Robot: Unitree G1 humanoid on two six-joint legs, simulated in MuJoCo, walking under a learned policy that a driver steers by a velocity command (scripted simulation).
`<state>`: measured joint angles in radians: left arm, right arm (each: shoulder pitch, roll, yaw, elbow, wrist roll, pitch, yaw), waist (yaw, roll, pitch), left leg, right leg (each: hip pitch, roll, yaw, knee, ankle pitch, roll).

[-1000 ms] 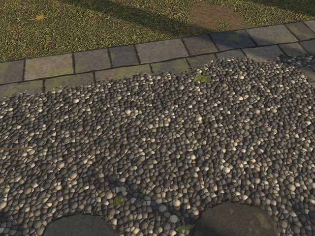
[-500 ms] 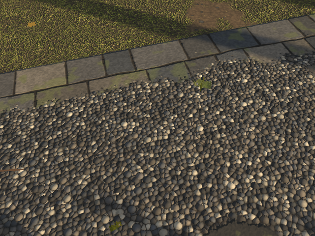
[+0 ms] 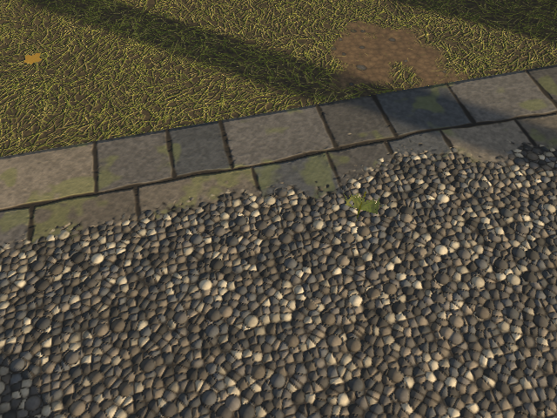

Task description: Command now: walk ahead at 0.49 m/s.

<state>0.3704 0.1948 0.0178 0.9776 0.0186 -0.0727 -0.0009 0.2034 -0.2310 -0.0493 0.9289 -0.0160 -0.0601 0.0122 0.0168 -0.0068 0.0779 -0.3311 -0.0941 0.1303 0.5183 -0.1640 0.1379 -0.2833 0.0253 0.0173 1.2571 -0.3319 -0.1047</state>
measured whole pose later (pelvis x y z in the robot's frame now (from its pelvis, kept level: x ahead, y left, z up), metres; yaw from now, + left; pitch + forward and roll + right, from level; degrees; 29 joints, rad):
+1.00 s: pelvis +0.31 -0.02 +0.02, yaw +2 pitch +1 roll -1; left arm 0.31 0.21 0.06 1.02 0.02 -0.02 -0.01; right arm 0.37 -0.16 -0.03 1.07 -0.02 -0.06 -0.02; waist -0.01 -0.03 -0.06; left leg -0.15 -0.02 0.07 0.37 -0.23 0.06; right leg -0.40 0.03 -0.05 0.72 -0.32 -0.08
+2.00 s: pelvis +0.43 +0.00 +0.03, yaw +26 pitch +2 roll -2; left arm 0.13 0.28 0.08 0.85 0.04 0.00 -0.02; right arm 0.44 -0.22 -0.07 0.92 -0.01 -0.04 0.01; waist -0.04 -0.03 -0.03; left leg -0.07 -0.06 -0.09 0.25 -0.20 0.08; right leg -0.59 -0.05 0.00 0.89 -0.13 0.03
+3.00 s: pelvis +0.90 +0.26 +0.02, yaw +32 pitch -1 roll +0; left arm 0.22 0.25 0.05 0.90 0.04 -0.03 -0.03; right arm 0.36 -0.23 -0.04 0.98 -0.01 -0.09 0.01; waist -0.01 -0.03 0.05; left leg -0.11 -0.09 0.09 0.28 -0.17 0.12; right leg -0.56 -0.10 0.01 1.03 -0.22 -0.04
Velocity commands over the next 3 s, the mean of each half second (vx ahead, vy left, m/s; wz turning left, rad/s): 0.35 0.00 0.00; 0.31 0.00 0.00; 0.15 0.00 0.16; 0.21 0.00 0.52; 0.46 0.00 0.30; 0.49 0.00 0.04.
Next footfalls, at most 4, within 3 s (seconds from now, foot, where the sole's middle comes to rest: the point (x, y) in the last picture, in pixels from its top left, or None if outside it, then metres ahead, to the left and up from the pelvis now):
0.42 right None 0.37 -0.11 -0.76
0.92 left None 0.32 0.06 -0.76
1.30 right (348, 401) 0.51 -0.12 -0.76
1.74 left None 0.39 0.06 -0.76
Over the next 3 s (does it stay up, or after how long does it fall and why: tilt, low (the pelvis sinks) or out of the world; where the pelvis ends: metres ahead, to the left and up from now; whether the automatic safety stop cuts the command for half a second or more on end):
stays up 0.90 0.26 0.02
